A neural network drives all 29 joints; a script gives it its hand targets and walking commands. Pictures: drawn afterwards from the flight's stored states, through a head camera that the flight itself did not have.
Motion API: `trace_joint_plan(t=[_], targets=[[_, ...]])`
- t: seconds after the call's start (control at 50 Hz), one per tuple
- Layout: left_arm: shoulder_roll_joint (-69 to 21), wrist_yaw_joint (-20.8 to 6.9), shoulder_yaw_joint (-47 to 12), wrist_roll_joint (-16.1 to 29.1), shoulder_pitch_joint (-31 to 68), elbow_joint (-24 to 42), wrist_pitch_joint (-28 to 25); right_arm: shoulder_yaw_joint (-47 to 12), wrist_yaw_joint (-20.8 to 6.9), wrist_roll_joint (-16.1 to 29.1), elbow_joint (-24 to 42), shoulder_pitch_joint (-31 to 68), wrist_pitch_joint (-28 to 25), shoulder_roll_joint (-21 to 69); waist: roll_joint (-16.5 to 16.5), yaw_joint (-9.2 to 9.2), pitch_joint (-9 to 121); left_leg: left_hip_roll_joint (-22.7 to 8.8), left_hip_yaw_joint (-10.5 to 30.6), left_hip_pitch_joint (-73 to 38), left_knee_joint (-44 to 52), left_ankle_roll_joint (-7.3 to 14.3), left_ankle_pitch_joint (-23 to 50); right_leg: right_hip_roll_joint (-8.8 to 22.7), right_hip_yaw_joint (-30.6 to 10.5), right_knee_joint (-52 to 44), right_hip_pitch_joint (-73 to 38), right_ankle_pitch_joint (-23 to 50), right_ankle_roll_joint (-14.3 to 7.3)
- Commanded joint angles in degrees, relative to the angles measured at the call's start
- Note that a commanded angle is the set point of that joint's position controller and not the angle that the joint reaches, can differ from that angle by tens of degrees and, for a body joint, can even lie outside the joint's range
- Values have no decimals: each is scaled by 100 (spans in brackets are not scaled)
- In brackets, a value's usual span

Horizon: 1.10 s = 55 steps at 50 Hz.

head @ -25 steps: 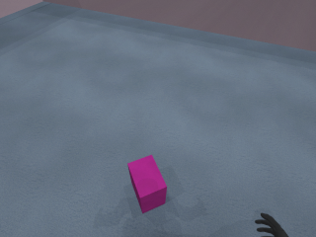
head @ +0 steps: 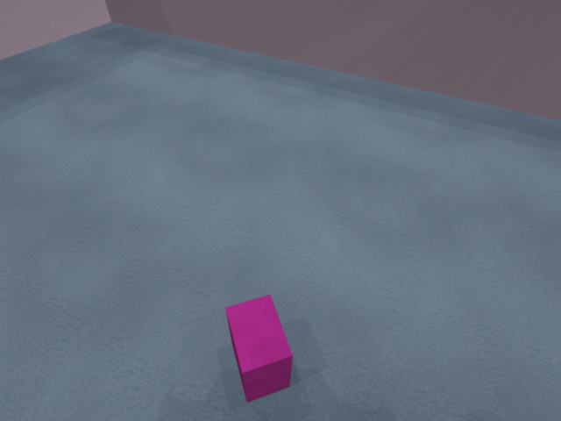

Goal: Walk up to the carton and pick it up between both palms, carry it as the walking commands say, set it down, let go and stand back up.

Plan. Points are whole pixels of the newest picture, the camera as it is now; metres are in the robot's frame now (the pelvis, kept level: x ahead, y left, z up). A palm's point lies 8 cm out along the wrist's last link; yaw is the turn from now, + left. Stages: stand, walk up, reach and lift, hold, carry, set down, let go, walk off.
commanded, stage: walk up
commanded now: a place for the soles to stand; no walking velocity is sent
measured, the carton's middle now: (258, 348) +0.51 +0.05 -0.63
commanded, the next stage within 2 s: none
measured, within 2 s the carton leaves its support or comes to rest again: neither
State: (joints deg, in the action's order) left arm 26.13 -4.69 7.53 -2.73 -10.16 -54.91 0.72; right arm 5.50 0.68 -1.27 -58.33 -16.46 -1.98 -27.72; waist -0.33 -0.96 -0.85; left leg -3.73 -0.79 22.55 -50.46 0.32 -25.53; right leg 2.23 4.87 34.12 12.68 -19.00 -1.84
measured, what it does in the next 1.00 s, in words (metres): walks ahead, turning left: left foot, then right foot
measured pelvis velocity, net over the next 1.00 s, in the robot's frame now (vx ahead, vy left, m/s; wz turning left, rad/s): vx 0.12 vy -0.05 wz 0.26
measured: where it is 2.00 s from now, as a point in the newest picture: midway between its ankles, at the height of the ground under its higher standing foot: outside the picture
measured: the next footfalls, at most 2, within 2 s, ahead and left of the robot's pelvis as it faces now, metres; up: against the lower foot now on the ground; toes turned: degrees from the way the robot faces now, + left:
left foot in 0.14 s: +0.11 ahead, +0.08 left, +0.00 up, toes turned +8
right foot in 0.38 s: +0.18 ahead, -0.17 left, +0.00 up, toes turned +19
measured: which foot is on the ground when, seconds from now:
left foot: up 0.00-0.12, down 0.14-1.00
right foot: down 0.00-0.16, up 0.18-0.36, down 0.38-1.00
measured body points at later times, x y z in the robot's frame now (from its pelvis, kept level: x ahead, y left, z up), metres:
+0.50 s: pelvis +0.11 -0.05 -0.03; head +0.13 -0.04 +0.42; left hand +0.17 +0.29 -0.14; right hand +0.24 -0.37 -0.12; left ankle +0.09 +0.09 -0.72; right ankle +0.14 -0.17 -0.73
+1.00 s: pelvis +0.12 -0.05 -0.01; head +0.15 -0.05 +0.44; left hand +0.16 +0.29 -0.12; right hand +0.32 -0.34 -0.13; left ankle +0.09 +0.07 -0.73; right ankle +0.14 -0.17 -0.73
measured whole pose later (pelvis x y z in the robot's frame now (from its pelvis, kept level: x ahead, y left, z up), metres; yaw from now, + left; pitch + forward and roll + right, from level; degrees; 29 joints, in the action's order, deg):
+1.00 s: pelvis +0.12 -0.05 -0.01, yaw +15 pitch -1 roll -1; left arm 22.1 -0.4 2.2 0.6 -1.2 -58.5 0.5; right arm 0.9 2.0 -0.4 -58.0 -5.1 -2.4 -23.9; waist 1.0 0.7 -4.4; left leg -2.0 0.2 19.3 -42.4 -0.7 -22.0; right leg 5.7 10.9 41.4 17.0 -22.6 0.2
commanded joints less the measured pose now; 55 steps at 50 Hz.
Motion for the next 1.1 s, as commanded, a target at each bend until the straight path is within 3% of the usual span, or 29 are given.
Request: trace_joint_plan(t=[0.0,0.04,0.1,0.12,0.14,0.16,0.18,0.2,0.22,0.28,0.32,0.36,0.38,0.4,0.42,0.48,0.5,0.54,0.56,0.64,0.68,0.74,0.78,0.82,0.84,0.9,0.94,1.0,1.08], targets=[[1374,50,220,-7,727,924,-40,214,-41,64,625,57,-195,-1042,-852,-2,-782,-309,31,777,-235,-50,-190,1550,-1756,-2223,641,-2053,-1067],[1230,20,157,-37,420,942,-64,189,-53,98,616,-335,-210,-911,-1090,48,-685,-118,-314,14,588,-40,240,1318,-1083,-1983,862,-1781,-923],[1058,39,61,25,353,1125,-36,224,-8,38,599,-533,-290,-927,-490,-77,-603,147,-478,-1172,1869,145,1164,1018,-702,-1082,1237,-1377,-752],[899,31,-30,95,132,1101,13,301,50,4,558,-789,-333,-1267,119,-256,-256,110,-163,-2034,2102,208,785,857,-405,-120,1634,-1527,-554],[527,61,-150,143,365,1276,-32,416,175,-120,607,-1230,-355,-1583,1251,-502,-30,-922,1752,-2436,2908,707,-352,264,93,1482,2215,-633,-197],[602,139,-107,111,134,1217,32,478,222,-99,721,-1212,-402,-2100,1071,-332,69,-1923,3766,-2349,3656,1364,-900,-91,-344,2580,2690,-1444,69],[1108,149,-23,105,-43,1205,105,421,238,77,917,-791,-417,-1997,608,-240,170,-2082,3862,-1997,3634,1604,-1580,347,-939,2744,2551,-1473,68],[1181,180,44,135,-221,1076,71,418,262,65,973,-582,-368,-1787,420,-195,168,-2014,3552,-1949,3230,1686,-782,365,-897,2987,2542,-1320,93],[1229,181,59,115,-406,1040,83,382,257,73,991,-521,-361,-1713,293,-65,285,-1752,2829,-1684,2982,1372,-445,537,-893,2676,2279,-1252,72],[994,199,-33,143,-465,957,-6,238,211,-13,1062,-258,-365,-1347,769,-27,-32,-1267,1681,-1004,2323,1275,1640,435,-689,1790,1805,-1263,123],[662,279,-73,235,-603,812,-58,77,191,10,1155,263,-308,-1288,1525,304,-224,-1049,1060,84,1943,1154,2953,292,-317,958,825,-682,20],[927,342,4,161,-792,603,-176,-71,131,53,1183,507,-201,-947,666,490,142,-451,348,561,1019,553,2242,159,-401,98,-61,665,-152],[1378,389,123,54,-543,624,-173,-148,147,107,1274,324,-157,-634,-800,360,-170,57,-51,859,163,337,1297,846,-1367,-684,317,408,-203],[1655,388,91,85,201,926,-186,-120,180,138,1176,136,-75,-533,-1401,6,-386,326,-116,650,-330,134,-447,1998,-2964,-1537,1213,-354,-751],[1608,372,38,154,344,917,-193,68,185,105,996,171,-56,-1166,-741,103,4,169,181,91,-587,89,-690,2124,-3122,-1369,1378,-644,-1134],[1158,493,-92,201,461,699,-202,-18,160,150,806,87,-131,-735,-546,-41,18,199,-75,245,540,138,441,1468,-1635,-34,315,1974,-869],[1122,479,-145,260,329,691,-173,19,179,189,817,12,-216,-868,-832,-39,351,36,101,-423,877,192,2268,1357,-1049,497,503,3092,-563],[848,476,-229,362,477,795,-142,73,219,103,857,-80,-322,-1283,-124,12,800,-682,1274,-925,1272,627,3769,708,-458,1400,567,2770,-125],[785,513,-218,394,343,710,-105,13,180,124,777,272,-305,-1279,32,221,653,-596,1307,-775,932,876,4234,482,-575,1124,414,2276,-105],[1201,525,-104,331,627,518,-148,-43,234,222,717,638,-106,-994,-441,142,868,44,206,20,312,430,3465,1201,-778,779,-307,2723,-517],[1063,539,-148,291,431,411,-123,-88,221,204,815,846,-63,-801,-162,265,565,286,-73,246,-82,274,2312,1480,-1206,272,-120,2759,-897],[1174,539,-182,219,921,493,-128,-180,190,186,736,739,-55,-668,-1253,48,282,281,-185,287,284,251,519,1727,-903,-53,88,2853,-864],[1043,519,-235,250,1002,450,-83,-72,154,89,521,639,-101,-779,-716,-33,249,64,6,-417,1173,310,2083,1371,-466,469,483,1974,-394],[697,522,-340,382,1136,363,-104,-98,156,55,573,975,-169,-1084,415,131,355,-631,1345,-700,1620,711,2973,635,-217,909,727,1260,-13],[747,514,-317,396,1188,339,-74,-189,151,92,497,966,-198,-1078,50,119,551,-855,1882,-754,1666,1037,3165,434,-265,963,494,1169,121],[797,469,-309,402,1236,40,-131,-177,189,126,374,1155,-129,-1099,382,177,921,-465,1214,-370,1629,599,3251,585,-437,384,-410,1204,-97],[832,457,-299,331,1263,9,-113,-236,197,120,284,1348,-127,-976,-201,176,590,-375,988,-119,1804,452,2747,561,-339,230,-431,1299,-127],[967,479,-295,270,1260,-155,-113,-234,137,65,162,1543,-71,-892,353,128,245,-222,670,-234,1724,341,2635,886,-462,-460,-226,862,-213],[925,469,-357,276,1293,-225,-121,-221,66,106,12,1437,-6,-851,-157,34,514,-118,538,-497,1693,338,2317,987,-337,-787,-195,471,-248]])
